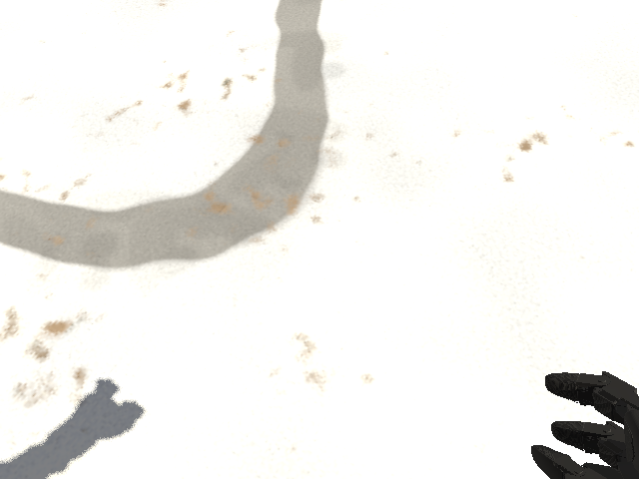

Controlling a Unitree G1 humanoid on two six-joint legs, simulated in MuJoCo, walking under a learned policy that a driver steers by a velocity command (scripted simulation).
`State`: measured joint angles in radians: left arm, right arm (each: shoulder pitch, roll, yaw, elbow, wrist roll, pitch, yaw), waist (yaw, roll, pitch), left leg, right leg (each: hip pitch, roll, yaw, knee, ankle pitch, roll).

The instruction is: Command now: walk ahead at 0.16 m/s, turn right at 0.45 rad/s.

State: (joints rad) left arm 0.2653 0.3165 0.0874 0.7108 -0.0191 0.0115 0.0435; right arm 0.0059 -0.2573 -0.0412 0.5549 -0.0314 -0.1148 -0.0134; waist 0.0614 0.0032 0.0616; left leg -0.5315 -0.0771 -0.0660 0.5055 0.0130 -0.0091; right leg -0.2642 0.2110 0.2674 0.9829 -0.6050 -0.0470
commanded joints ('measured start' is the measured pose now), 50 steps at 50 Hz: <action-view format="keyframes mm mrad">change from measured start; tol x16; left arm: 1 177 134 3 -48 -9 -3 -27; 19 -161 107 -11 -101 41 4 -22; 50 -132 69 30 -205 -8 59 -54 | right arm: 1 180 -155 -51 -47 -2 11 2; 50 75 -206 -97 61 34 120 -3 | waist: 1 -62 148 -492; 5 -24 35 -138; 14 -34 150 -161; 19 -83 -182 -18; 30 -108 -145 -190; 33 -50 285 -178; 36 -7 79 -100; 50 -82 144 -118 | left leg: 1 772 546 -675 -39 451 365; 5 239 260 -298 -195 -115 196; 9 239 218 -187 -215 0 214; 15 40 201 -177 -201 -566 97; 19 230 43 46 100 -282 -15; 24 -8 23 -20 344 -543 -25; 30 269 -10 13 -98 -256 -42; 33 491 486 -436 -188 224 238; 39 425 304 -20 -184 142 197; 50 471 412 172 -176 159 209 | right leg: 1 -375 -85 25 577 -38 116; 15 179 -242 -185 -485 355 -20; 18 -177 -382 73 -701 32 -121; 24 104 -431 246 -565 782 -214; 27 193 -393 272 -521 905 -182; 30 95 -304 242 -487 806 -106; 33 -375 -83 -32 -32 -53 73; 38 -425 -205 -146 297 222 148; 50 -224 -303 -333 -168 265 114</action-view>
